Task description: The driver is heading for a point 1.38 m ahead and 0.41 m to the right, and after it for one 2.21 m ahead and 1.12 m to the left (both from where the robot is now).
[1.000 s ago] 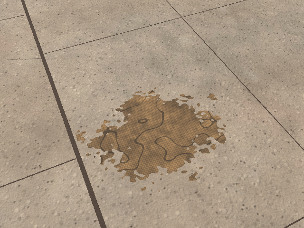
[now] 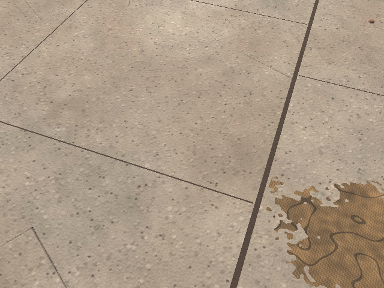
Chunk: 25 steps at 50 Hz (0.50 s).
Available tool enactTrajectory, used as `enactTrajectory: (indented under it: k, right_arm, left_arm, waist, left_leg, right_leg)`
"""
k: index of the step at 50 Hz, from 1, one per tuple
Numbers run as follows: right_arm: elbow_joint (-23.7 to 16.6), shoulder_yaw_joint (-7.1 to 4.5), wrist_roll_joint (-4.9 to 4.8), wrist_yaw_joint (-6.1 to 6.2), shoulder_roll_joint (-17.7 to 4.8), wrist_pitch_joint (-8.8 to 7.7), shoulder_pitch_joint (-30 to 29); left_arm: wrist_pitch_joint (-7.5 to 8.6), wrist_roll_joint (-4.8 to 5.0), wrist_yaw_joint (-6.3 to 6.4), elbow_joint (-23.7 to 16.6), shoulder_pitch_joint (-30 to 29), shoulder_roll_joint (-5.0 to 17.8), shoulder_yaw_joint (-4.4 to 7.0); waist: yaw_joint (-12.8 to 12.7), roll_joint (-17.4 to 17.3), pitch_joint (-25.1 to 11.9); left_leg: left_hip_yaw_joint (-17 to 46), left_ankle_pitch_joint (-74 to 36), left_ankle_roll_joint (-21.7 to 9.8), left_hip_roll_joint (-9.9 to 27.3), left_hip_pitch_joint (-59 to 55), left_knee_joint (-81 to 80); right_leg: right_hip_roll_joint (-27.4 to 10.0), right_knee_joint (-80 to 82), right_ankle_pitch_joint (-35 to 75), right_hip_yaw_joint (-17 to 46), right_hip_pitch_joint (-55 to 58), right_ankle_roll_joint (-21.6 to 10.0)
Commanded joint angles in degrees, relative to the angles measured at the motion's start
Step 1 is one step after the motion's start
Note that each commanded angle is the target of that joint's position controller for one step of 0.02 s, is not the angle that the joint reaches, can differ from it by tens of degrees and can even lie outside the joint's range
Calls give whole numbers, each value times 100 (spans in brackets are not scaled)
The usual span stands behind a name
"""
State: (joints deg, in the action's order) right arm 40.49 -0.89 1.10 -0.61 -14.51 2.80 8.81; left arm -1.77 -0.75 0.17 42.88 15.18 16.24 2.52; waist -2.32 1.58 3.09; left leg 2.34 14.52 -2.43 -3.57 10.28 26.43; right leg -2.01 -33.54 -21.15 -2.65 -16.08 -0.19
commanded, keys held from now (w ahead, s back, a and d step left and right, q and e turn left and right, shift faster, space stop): shift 1.00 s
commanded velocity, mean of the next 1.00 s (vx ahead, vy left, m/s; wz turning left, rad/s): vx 0.00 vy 0.00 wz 0.04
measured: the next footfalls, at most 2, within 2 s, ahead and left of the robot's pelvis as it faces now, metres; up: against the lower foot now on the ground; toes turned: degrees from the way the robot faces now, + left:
right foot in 0.20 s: +0.03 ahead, -0.13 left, +0.00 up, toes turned +1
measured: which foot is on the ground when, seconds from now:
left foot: down 0.00-1.00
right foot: up 0.00-0.18, down 0.20-1.00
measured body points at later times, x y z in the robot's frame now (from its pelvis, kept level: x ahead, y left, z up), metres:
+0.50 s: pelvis -0.01 -0.01 +0.01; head -0.01 -0.02 +0.46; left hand +0.06 +0.25 -0.13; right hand +0.07 -0.27 -0.13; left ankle -0.02 +0.10 -0.74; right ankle -0.01 -0.13 -0.74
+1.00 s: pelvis -0.01 -0.02 +0.01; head -0.01 -0.03 +0.46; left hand +0.00 +0.22 -0.14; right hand +0.00 -0.26 -0.15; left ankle -0.02 +0.10 -0.74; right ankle -0.01 -0.13 -0.74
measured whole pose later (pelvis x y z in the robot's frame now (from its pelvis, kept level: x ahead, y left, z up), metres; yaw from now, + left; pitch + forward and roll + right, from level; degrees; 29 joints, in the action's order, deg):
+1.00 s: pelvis -0.01 -0.02 +0.01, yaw +1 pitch -2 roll +0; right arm 65.0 0.7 0.6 2.2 -11.4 0.5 14.2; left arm -0.2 -0.5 1.7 63.1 14.0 11.0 0.1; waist -0.2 -0.5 1.9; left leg 4.0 12.9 0.4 -1.0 7.6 22.0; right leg 1.2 -22.7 -12.2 -0.3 -8.9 -1.5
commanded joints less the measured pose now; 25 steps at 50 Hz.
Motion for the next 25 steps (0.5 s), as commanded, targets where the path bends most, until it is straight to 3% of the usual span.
enactTrajectory:
  k: [1, 2, 3, 6, 9, 11, 12, 13, 14, 18, 25]
  right_arm:
    - [-279, -101, 21, 89, -716, -231, -51]
    - [-230, -55, 35, 118, -626, -237, -183]
    - [-178, -54, 13, 159, -672, -253, -209]
    - [-21, -31, -28, 176, -629, -272, -71]
    - [89, -36, -69, 185, -628, -249, -211]
    - [191, -23, -14, 171, -541, -250, -11]
    - [278, -34, -32, 133, -473, -210, 202]
    - [414, -49, -14, 145, -612, -195, 107]
    - [482, -68, -23, 153, -613, -199, 69]
    - [736, -66, -47, 171, -568, -263, 96]
    - [1296, -52, -48, 213, -565, -250, 273]
  left_arm:
    - [-32, 52, 17, -428, -160, 448, 73]
    - [-33, 57, 2, -342, -142, 463, 88]
    - [-33, 27, -8, -285, -90, 504, 115]
    - [-21, 20, -3, -72, 123, 354, 56]
    - [-3, 7, 49, 83, 189, 206, -19]
    - [103, -99, 69, 76, 94, 495, -8]
    - [99, 4, 46, 202, -97, 751, 83]
    - [125, 8, 4, 201, -137, 484, 32]
    - [150, 0, 2, 270, -81, 410, 13]
    - [189, 13, 76, 484, -73, 398, 12]
    - [170, 11, 108, 885, -144, 381, -3]
  waist:
    - [212, -1153, -418]
    - [160, -1113, -338]
    - [129, -1240, -311]
    - [151, -1048, -591]
    - [27, -827, -521]
    - [192, -468, -406]
    - [434, 261, -88]
    - [244, 101, -14]
    - [195, 99, 14]
    - [175, 14, -266]
    - [167, -112, -134]
  left_leg:
    - [1613, -2835, -1005, 1948, -420, -880]
    - [1338, -2821, -847, 1685, -394, -867]
    - [1138, -3156, -714, 1475, -453, -769]
    - [873, -3860, -664, 1321, -600, -481]
    - [872, -2371, -394, 1133, -84, -401]
    - [877, -698, -121, 816, 457, -469]
    - [629, -298, -75, 510, 231, -725]
    - [628, -432, -56, 548, 32, -627]
    - [632, -600, -63, 572, -19, -556]
    - [633, -978, -43, 634, -66, -532]
    - [620, -775, 36, 625, 23, -727]
  right_leg:
    - [-2, -593, -873, 347, -406, 12]
    - [-1, -537, -654, 376, -363, 24]
    - [48, -485, -415, 320, -324, 47]
    - [158, -176, -197, 210, 67, 116]
    - [92, 1045, 1187, 224, 862, 92]
    - [-480, 1285, 2040, 845, 1285, 37]
    - [-427, 1086, 1816, 835, 626, -111]
    - [-365, 1201, 1588, 799, 462, -119]
    - [-322, 1259, 1524, 764, 436, -93]
    - [-295, 1300, 1656, 752, 766, -129]
    - [-324, 1443, 1336, 809, 807, -206]
Velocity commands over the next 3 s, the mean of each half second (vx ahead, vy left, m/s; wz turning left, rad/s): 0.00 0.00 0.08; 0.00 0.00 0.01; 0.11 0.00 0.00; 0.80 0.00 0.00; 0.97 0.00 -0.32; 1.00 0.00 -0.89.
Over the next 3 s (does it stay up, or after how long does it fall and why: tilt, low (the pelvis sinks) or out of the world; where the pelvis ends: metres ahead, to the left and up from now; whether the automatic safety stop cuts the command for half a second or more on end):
stays up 1.15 -0.16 -0.04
